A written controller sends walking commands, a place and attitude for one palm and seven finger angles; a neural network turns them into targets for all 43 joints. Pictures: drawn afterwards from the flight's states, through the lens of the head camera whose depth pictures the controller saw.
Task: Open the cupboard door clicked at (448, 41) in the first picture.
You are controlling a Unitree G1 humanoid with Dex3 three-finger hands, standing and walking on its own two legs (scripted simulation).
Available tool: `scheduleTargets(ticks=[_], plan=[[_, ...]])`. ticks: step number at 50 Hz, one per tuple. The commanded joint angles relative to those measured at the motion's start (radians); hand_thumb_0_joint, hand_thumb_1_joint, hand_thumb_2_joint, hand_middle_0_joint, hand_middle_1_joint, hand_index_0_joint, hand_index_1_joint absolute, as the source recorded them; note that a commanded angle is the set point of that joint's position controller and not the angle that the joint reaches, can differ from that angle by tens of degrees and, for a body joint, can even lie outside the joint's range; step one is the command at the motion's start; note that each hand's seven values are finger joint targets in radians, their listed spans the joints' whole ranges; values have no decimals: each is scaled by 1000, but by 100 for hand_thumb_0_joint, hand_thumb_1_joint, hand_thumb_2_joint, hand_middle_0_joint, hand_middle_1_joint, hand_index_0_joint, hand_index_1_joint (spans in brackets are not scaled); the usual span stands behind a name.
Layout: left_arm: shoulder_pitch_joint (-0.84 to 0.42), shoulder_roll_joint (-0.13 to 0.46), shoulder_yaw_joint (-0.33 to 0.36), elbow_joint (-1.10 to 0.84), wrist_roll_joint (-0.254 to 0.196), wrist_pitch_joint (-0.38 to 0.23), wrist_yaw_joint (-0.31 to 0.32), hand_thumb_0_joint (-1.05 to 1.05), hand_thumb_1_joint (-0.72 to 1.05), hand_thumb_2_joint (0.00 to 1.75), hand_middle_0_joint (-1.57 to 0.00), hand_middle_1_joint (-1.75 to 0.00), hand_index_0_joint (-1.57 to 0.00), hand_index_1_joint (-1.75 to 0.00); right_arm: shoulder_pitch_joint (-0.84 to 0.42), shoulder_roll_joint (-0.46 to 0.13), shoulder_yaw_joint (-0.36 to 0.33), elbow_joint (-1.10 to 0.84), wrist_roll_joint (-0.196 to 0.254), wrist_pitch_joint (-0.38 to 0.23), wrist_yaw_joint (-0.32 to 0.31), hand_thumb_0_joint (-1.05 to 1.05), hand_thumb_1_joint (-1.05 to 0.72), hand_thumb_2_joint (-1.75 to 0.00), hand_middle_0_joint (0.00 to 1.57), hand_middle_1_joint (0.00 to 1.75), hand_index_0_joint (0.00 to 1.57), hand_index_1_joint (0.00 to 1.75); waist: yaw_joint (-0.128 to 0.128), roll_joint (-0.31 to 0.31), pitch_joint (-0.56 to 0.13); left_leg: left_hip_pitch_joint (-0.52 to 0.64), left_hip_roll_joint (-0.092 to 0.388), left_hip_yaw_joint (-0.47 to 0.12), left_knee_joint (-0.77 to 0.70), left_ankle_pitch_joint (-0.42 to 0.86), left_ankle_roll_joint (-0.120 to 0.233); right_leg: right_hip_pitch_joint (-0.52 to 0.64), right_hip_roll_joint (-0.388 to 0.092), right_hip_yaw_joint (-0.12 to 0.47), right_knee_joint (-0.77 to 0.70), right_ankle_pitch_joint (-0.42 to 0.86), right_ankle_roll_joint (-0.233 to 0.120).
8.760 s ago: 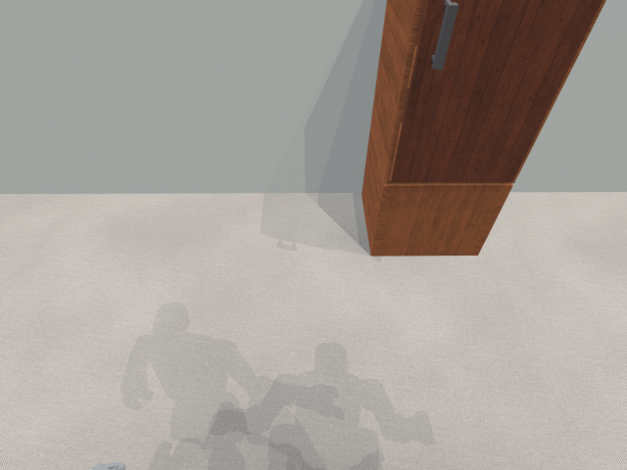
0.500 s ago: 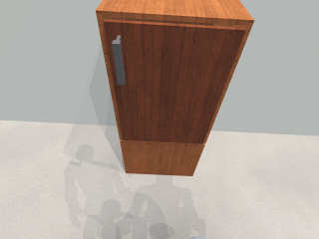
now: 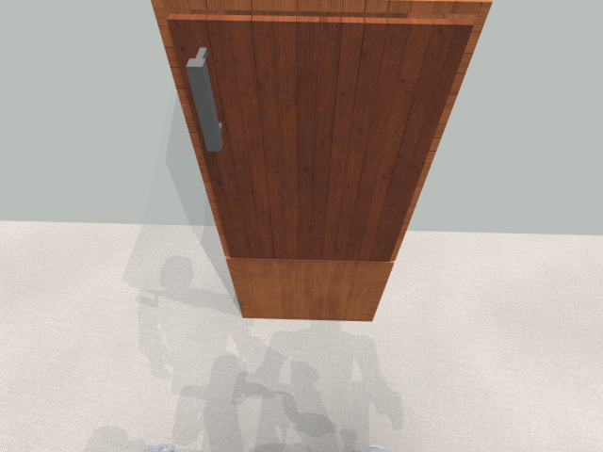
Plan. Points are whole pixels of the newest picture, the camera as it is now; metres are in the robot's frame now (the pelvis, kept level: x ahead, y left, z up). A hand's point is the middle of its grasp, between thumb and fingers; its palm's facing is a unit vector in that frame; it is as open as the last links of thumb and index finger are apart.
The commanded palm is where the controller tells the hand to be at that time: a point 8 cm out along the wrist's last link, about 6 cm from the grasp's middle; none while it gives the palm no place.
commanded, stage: come to a stop and stand still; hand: left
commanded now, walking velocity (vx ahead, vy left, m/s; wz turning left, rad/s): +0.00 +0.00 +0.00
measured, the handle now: (208, 101) +0.57 +0.18 +0.15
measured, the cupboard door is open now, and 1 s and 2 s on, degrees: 0 0 0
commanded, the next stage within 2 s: look again from close up in 0.50 s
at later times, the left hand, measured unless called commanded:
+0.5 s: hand out of the picture -0.01 +0.22 -0.15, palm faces +0.01 -0.97 -0.24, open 7.4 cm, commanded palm none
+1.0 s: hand out of the picture +0.03 +0.20 -0.15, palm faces -0.01 -0.97 -0.23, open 7.3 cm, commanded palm none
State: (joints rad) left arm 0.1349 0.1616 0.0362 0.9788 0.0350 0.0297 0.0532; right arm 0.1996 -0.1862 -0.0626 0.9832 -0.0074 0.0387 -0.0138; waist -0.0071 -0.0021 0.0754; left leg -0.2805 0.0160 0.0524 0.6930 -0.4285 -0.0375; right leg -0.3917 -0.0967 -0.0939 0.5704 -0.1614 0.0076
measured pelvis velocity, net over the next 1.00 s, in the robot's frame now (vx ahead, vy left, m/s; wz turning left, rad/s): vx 0.01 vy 0.03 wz -0.02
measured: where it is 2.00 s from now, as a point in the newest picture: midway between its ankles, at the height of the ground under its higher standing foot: outside the picture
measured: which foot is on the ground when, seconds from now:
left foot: up 0.00-0.00, down 0.02-1.00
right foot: down 0.00-0.04, up 0.06-0.18, down 0.20-1.00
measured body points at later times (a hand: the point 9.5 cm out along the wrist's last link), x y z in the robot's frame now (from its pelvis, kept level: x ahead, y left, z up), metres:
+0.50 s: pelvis -0.02 +0.04 +0.01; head -0.03 +0.01 +0.46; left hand -0.01 +0.27 -0.13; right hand -0.01 -0.19 -0.16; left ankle -0.01 +0.12 -0.73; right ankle +0.03 -0.08 -0.73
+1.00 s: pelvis +0.01 +0.03 +0.01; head +0.01 +0.01 +0.46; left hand +0.03 +0.25 -0.14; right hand +0.00 -0.18 -0.15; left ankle -0.01 +0.12 -0.73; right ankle +0.03 -0.08 -0.73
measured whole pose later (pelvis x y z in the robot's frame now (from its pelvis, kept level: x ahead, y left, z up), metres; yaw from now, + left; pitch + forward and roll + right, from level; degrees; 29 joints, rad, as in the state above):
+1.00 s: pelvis +0.01 +0.03 +0.01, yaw -1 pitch -1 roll +1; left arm 0.27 0.15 -0.01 1.10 0.01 -0.02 0.03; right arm 0.30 -0.15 0.02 1.11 -0.02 -0.02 -0.03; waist -0.01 0.03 0.02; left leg -0.13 -0.02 0.09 0.41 -0.26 0.04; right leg -0.23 0.00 -0.01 0.46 -0.20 -0.01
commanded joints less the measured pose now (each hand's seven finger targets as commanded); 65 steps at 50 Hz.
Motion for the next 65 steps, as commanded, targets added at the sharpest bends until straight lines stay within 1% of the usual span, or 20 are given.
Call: scheduleTargets(ticks=[1,2,3,4,8,10,12,13,17,20,29,42,58,59,60,61,62,63,64,65], plan=[[94,109,17,-93,-27,6,4,0,90,90,-20,-30,-20,-30,87,-145,-16,-126,-17,-28,-6,0,-90,-90,20,30,20,30,11,272,-140,9,203,-167,-364,257,105,56,18,13,110,-197,-19],[88,102,13,-102,-19,26,-6,0,90,90,-20,-30,-20,-30,20,-157,-9,-185,-25,-23,-2,0,-90,-90,20,30,20,30,16,297,-24,-149,248,-221,-431,81,159,24,63,9,203,-290,-20],[56,106,12,-105,-9,33,-12,0,90,90,-20,-30,-20,-30,-13,-150,-11,-186,-26,-24,-6,0,-90,-90,20,30,20,30,4,290,69,-236,225,-235,-467,31,168,6,73,53,274,-283,-24],[84,109,14,-102,-10,29,-19,0,90,90,-20,-30,-20,-30,-42,-148,-4,-189,-26,-22,-5,0,-90,-90,20,30,20,30,24,218,103,-252,205,-204,-444,49,171,4,76,78,313,-246,-23],[181,105,5,-81,-12,-12,-33,0,90,90,-20,-30,-20,-30,-8,-134,13,-184,-18,-35,-7,0,-90,-90,20,30,20,30,45,51,42,-125,150,-149,-332,84,137,105,65,107,-18,-115,-29],[172,139,-7,-81,-12,-33,-32,0,90,90,-20,-30,-20,-30,43,-112,21,-172,-7,-38,-3,0,-90,-90,20,30,20,30,2,-17,23,-44,49,-94,-292,1,90,36,-19,276,-176,-183,-83],[122,159,-3,-86,-13,-42,-31,0,90,90,-20,-30,-20,-30,109,-108,19,-143,-9,-31,-1,0,-90,-90,20,30,20,30,-37,-163,-6,66,34,-71,-262,27,85,-54,-23,294,-226,-343,-90],[115,151,-4,-92,-14,-41,-30,0,90,90,-20,-30,-20,-30,128,-114,20,-131,-9,-33,0,0,-90,-90,20,30,20,30,-41,-172,-3,87,37,-73,-268,38,87,-77,-17,284,-233,-365,-83],[159,127,-6,-76,-13,-37,-28,0,90,90,-20,-30,-20,-30,116,-109,23,-102,-13,-52,0,0,-90,-90,20,30,20,30,-11,30,0,-8,94,-150,-426,-52,101,37,36,195,-160,-215,-53],[202,111,-9,-43,-14,-40,-29,0,90,90,-20,-30,-20,-30,99,-118,29,-83,-13,-57,-2,0,-90,-90,20,30,20,30,11,3,-17,-54,90,-152,-443,-62,102,117,35,195,-152,-168,-51],[195,95,-19,15,-20,-50,-24,0,90,90,-20,-30,-20,-30,159,-89,48,14,-10,-63,-6,0,-90,-90,20,30,20,30,2,-9,3,-29,79,-128,-428,19,89,126,8,213,-190,-159,-58],[188,81,-30,78,-25,-61,-18,0,90,90,-20,-30,-20,-30,184,-60,60,98,-4,-79,-17,0,-90,-90,20,30,20,30,2,8,-17,48,90,-89,-388,253,77,189,-5,194,-174,71,-60],[189,84,-30,89,-25,-62,-17,0,90,90,-20,-30,-20,-30,152,-60,59,118,-3,-79,-22,0,-90,-90,20,30,20,30,-1,-14,-19,99,92,-75,-383,286,71,198,-6,199,-194,114,-57],[285,111,-27,136,-17,-70,24,0,90,90,-20,-30,-20,-30,47,-97,51,52,6,-79,-11,0,-90,-90,20,30,20,30,47,-117,-6,37,122,-27,-193,332,47,209,-56,202,-148,438,-27],[-507,360,121,-1380,-228,-295,5,0,88,89,-20,-32,-20,-32,46,-262,28,-318,59,-220,-60,0,-90,-90,20,30,20,30,-75,61,-499,239,-19,-69,-303,370,62,302,42,165,-102,234,-35],[-68,283,104,-1171,-152,-248,46,0,85,88,-20,-33,-20,-33,-49,-184,46,-279,48,-303,-96,0,-90,-90,20,30,20,30,20,244,-465,239,-1,-37,-303,439,60,283,84,127,-65,66,-65],[201,63,-6,-1006,-189,-120,70,0,83,87,-21,-34,-21,-34,-31,-140,39,-283,57,-334,-83,0,-90,-90,20,30,20,30,-1,251,-270,121,8,-63,-313,352,17,175,77,64,-69,-47,-50],[181,9,-30,-1002,-222,-121,57,0,81,86,-21,-36,-21,-36,-6,-153,45,-259,68,-351,-80,0,-90,-90,20,30,20,30,-26,109,-129,64,3,-73,-297,263,33,114,82,41,-91,-51,-34],[126,50,8,-1034,-230,-172,43,0,78,85,-21,-37,-21,-37,-30,-183,30,-319,56,-373,-74,0,-90,-90,20,30,20,30,-48,29,-32,-7,-6,-93,-257,184,48,41,79,34,-104,-106,-27],[132,77,43,-1007,-230,-229,16,0,76,84,-21,-39,-21,-39,-9,-200,18,-336,39,-384,-66,0,-90,-90,20,30,20,30,-61,-75,-54,-45,-14,-89,-208,139,55,-17,79,25,-96,-171,-20]])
